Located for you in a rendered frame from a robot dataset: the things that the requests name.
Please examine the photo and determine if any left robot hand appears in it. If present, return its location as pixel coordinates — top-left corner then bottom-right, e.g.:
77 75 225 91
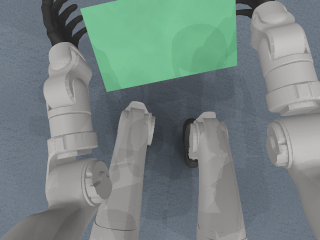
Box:
41 0 88 49

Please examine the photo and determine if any robot left upper arm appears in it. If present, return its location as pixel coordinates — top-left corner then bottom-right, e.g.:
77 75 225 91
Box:
0 158 113 240

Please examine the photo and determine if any right robot hand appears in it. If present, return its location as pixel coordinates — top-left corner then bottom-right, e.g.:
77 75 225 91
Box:
235 0 275 19

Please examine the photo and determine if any right robot forearm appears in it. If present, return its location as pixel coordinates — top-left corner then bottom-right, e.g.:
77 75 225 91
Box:
250 1 320 116

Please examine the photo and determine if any left robot forearm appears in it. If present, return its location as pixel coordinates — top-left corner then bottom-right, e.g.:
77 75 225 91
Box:
43 42 98 199

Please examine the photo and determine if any robot right upper arm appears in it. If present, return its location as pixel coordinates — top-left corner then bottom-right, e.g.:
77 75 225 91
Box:
266 112 320 240

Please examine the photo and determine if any carton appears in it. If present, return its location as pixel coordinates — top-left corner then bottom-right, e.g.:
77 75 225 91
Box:
80 0 237 92

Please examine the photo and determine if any left robot shin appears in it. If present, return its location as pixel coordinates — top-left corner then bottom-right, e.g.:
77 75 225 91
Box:
117 101 149 132

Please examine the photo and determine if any robot right thigh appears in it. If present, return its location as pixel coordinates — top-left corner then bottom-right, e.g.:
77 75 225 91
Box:
189 118 248 240

